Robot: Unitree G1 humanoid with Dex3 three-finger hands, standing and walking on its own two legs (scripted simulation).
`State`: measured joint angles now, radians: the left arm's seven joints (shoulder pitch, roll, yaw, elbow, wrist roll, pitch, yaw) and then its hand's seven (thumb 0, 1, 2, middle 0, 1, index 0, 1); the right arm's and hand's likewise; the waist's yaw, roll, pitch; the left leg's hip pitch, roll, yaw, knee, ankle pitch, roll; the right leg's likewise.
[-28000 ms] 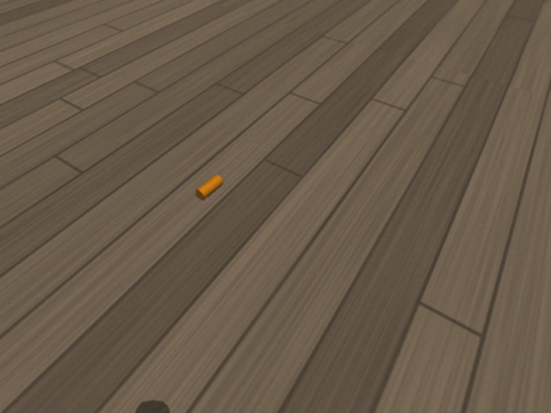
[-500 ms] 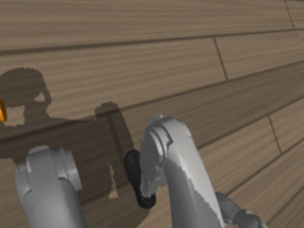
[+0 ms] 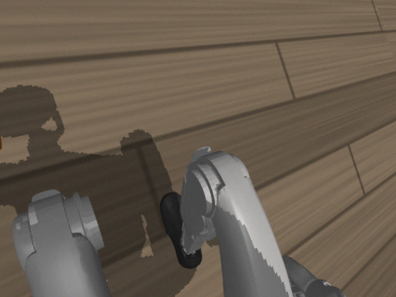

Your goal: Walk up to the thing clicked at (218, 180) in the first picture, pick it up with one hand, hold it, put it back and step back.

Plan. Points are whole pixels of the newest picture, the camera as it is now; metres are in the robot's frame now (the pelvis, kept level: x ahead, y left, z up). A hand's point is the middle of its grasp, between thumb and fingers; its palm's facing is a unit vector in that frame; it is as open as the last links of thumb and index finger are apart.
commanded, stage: open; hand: left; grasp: from above
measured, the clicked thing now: out of the picture +0.44 +0.32 -0.27
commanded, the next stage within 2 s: withdraw in 0.04 s
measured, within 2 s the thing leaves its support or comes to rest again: neither
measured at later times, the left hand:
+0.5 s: hand out of the picture +0.45 +0.36 -0.15, palm faces -0.23 -0.06 -0.97, open 13.4 cm
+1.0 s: hand out of the picture +0.38 +0.34 -0.11, palm faces -0.48 -0.10 -0.87, open 13.1 cm
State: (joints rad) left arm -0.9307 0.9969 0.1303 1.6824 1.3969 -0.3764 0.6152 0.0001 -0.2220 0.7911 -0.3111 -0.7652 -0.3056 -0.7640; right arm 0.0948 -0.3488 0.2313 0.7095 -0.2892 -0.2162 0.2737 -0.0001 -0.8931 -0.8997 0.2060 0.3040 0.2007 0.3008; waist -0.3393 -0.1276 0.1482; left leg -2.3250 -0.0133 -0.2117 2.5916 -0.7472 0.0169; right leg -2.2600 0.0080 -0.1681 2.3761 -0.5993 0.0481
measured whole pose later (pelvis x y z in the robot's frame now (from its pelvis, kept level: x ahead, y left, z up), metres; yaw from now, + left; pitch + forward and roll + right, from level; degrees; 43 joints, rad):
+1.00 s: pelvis -0.01 -0.01 +0.05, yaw +7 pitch +31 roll -7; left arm -0.91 0.80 0.08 1.43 1.32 -0.39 0.36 0.00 -0.35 0.90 -0.23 -0.89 -0.22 -0.89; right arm 0.12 -0.35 0.06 0.72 -0.14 -0.04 0.15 0.00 -0.91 -0.90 0.20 0.30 0.20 0.30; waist -0.22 -0.04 -0.04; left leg -2.26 -0.03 -0.11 2.37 -0.66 0.00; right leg -2.23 -0.03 -0.08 2.26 -0.58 0.01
